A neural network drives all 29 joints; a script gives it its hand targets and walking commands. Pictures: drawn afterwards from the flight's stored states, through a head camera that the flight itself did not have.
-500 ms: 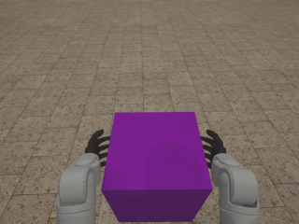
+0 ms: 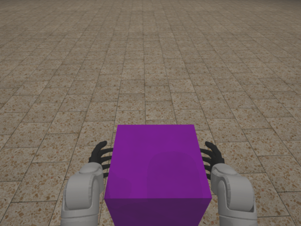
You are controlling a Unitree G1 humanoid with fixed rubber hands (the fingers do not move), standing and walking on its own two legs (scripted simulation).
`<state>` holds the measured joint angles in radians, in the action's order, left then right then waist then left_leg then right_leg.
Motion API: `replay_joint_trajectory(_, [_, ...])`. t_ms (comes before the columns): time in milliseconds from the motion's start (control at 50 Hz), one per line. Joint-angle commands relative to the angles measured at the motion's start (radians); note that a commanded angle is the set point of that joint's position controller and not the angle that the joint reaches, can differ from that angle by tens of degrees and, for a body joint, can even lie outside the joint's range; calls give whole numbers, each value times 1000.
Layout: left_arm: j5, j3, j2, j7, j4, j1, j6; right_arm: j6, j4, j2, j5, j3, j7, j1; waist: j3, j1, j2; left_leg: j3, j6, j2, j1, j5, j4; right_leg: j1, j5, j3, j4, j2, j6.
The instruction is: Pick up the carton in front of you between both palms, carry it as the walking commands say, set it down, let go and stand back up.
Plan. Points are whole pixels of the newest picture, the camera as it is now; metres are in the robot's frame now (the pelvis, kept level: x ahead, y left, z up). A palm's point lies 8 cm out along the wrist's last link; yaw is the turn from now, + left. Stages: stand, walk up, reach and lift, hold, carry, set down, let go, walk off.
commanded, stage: carry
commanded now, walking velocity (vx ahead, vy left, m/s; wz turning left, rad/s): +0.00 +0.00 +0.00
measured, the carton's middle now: (155, 181) +0.27 +0.00 +0.00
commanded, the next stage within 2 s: hold in 0.96 s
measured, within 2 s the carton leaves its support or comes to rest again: neither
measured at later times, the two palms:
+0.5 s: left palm (96, 183) +0.24 +0.15 +0.04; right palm (214, 185) +0.24 -0.15 +0.04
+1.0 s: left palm (93, 184) +0.23 +0.16 +0.04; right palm (213, 186) +0.23 -0.14 +0.04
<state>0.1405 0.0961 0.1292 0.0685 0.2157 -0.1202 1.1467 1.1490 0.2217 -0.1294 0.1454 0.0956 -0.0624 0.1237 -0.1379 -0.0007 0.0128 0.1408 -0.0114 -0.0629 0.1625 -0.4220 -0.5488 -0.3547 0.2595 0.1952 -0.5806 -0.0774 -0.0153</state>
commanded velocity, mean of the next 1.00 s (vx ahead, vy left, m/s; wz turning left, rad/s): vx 0.00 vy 0.00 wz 0.00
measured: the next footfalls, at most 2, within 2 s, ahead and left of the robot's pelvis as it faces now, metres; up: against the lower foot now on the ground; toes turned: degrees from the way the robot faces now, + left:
none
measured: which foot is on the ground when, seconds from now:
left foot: down 0.00-1.00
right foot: down 0.00-1.00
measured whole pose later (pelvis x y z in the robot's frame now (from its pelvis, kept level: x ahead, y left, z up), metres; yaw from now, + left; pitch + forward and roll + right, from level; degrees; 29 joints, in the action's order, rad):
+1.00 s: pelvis -0.05 +0.01 +0.00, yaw +1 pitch -1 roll +0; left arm 0.24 0.17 0.14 0.02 -0.18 -0.21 0.72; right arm 0.73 -0.14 -0.14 0.24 0.17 -0.02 0.20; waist -0.04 0.01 0.02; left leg 0.12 0.02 -0.03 0.18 -0.31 -0.53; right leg -0.33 0.13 0.14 -0.48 -0.06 -0.01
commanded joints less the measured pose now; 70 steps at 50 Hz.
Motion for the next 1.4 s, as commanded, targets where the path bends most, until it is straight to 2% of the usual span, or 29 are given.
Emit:
replay_joint_trajectory(0, [-367, -699, 898, -250, 51, -467, -55, -53, 34, -890, -358, -693, 246, 459, -182, -1, -8, -70, 14, -99, 37, 415, 82, 187, -422, -110, 51, -101, -14])
replay_joint_trajectory(140, [-292, -625, 837, -246, -36, -444, -149, -150, -56, -834, -280, -618, 239, 426, -144, -2, -10, -81, 23, -97, 74, 267, 123, 166, -286, -123, 97, -100, -12])
replay_joint_trajectory(260, [-214, -538, 809, -244, -149, -463, -263, -267, -160, -800, -202, -533, 236, 445, -128, -1, -10, -88, 30, -95, 107, 185, 144, 152, -211, -128, 123, -98, -9])
replay_joint_trajectory(420, [-115, -401, 836, -255, -349, -550, -445, -447, -356, -832, -114, -406, 247, 541, -149, -1, -16, -94, 39, -91, 129, 131, 150, 156, -174, -130, 137, -97, -6])
replay_joint_trajectory(520, [-103, -397, 898, -269, -405, -591, -515, -517, -417, -897, -102, -402, 260, 584, -184, -1, -16, -97, 41, -88, 117, 148, 136, 168, -193, -130, 133, -98, -6])
replay_joint_trajectory(660, [-151, -479, 911, -270, -329, -539, -469, -469, -340, -913, -148, -479, 259, 526, -217, 2, -17, -93, 38, -89, 94, 217, 107, 177, -274, -131, 110, -104, -10])
replay_joint_trajectory(940, [-152, -476, 893, -265, -309, -539, -449, -450, -321, -892, -152, -479, 258, 529, -191, 2, -13, -93, 40, -93, 106, 229, 114, 169, -264, -127, 108, -101, -5])
replay_joint_trajectory(960, [-138, -446, 925, -274, -344, -464, -459, -446, -296, -910, -158, -468, 261, 428, -29, -9, 100, -245, 48, 98, 203, 420, 223, 496, -375, -238, 99, 180, -26])
replay_joint_trajectory(980, [-115, -419, 881, -265, -345, -473, -480, -460, -263, -873, -148, -460, 257, 455, -90, -10, 83, -270, 51, 84, 168, 392, 233, 555, -375, -275, 114, 159, -23])
replay_joint_trajectory(1000, [-101, -414, 893, -262, -339, -468, -490, -460, -259, -874, -139, -476, 258, 480, -59, -15, 52, -264, 52, 93, 168, 382, 232, 531, -383, -268, 118, 168, -11])
replay_joint_trajectory(1040, [-92, -391, 889, -248, -364, -448, -500, -467, -250, -856, -147, -476, 264, 492, -65, -25, 63, -262, 51, 105, 71, 399, 246, 511, -394, -269, 134, 164, -1])
replay_joint_trajectory(1060, [-87, -403, 883, -247, -355, -455, -502, -470, -251, -868, -151, -485, 268, 500, -61, -24, 27, -258, 46, 115, 28, 440, 234, 460, -378, -262, 149, 175, 4])
replay_joint_trajectory(1080, [-101, -414, 886, -250, -347, -488, -507, -475, -261, -876, -154, -497, 266, 503, -87, -21, 18, -259, 39, 116, 35, 454, 229, 501, -379, -261, 153, 178, 1])
replay_joint_trajectory(1140, [-127, -442, 897, -262, -343, -521, -512, -482, -282, -876, -126, -476, 253, 481, -71, 12, 9, -260, 31, 115, 38, 413, 237, 510, -345, -257, 166, 178, 2])
replay_joint_trajectory(1200, [-128, -443, 895, -276, -358, -547, -514, -482, -312, -881, -108, -453, 250, 478, -40, 27, 8, -258, 33, 114, 82, 335, 252, 527, -301, -253, 173, 176, 2])
replay_joint_trajectory(1300, [-110, -412, 895, -290, -400, -589, -518, -482, -349, -905, -105, -442, 263, 529, -13, 15, 6, -249, 44, 120, 138, 222, 269, 552, -231, -254, 183, 167, 8])
replay_joint_trajectory(1380, [-56, -319, 876, -318, -521, -708, -553, -501, -458, -949, -84, -382, 272, 655, 18, -10, -1, -234, 68, 124, 208, 79, 256, 542, -88, -259, 176, 153, 13])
